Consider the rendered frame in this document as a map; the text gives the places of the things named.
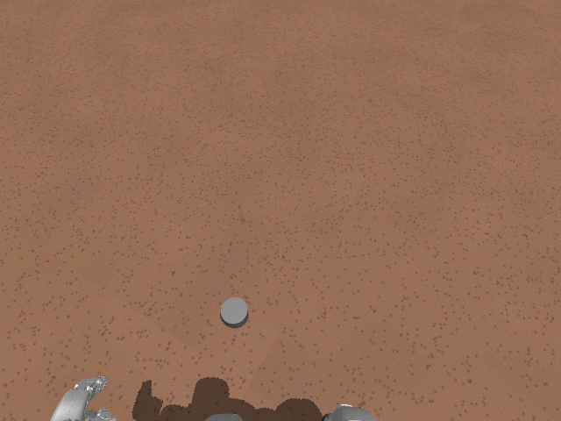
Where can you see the tin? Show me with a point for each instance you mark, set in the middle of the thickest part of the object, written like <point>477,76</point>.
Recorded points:
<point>234,312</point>

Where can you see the left robot hand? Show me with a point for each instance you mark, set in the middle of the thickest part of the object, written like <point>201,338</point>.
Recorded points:
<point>74,404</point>

